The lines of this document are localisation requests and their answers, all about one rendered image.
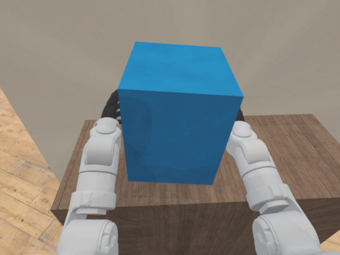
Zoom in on left robot upper arm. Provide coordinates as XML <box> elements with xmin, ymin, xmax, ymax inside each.
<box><xmin>58</xmin><ymin>219</ymin><xmax>118</xmax><ymax>255</ymax></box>

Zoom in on left robot hand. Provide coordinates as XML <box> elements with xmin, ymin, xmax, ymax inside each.
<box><xmin>101</xmin><ymin>90</ymin><xmax>122</xmax><ymax>124</ymax></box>

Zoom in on pedestal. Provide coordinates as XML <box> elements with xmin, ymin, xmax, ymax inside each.
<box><xmin>50</xmin><ymin>114</ymin><xmax>340</xmax><ymax>255</ymax></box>

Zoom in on right robot hand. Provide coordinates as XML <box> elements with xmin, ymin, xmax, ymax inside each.
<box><xmin>235</xmin><ymin>108</ymin><xmax>245</xmax><ymax>122</ymax></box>

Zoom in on right robot upper arm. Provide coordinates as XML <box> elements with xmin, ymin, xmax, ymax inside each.
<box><xmin>252</xmin><ymin>210</ymin><xmax>340</xmax><ymax>255</ymax></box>

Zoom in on carton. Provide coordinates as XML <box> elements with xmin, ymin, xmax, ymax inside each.
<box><xmin>117</xmin><ymin>41</ymin><xmax>244</xmax><ymax>185</ymax></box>

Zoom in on left robot forearm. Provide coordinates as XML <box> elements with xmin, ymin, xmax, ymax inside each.
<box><xmin>56</xmin><ymin>117</ymin><xmax>121</xmax><ymax>255</ymax></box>

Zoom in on right robot forearm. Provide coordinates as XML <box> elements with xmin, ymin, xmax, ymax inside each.
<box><xmin>226</xmin><ymin>121</ymin><xmax>321</xmax><ymax>249</ymax></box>

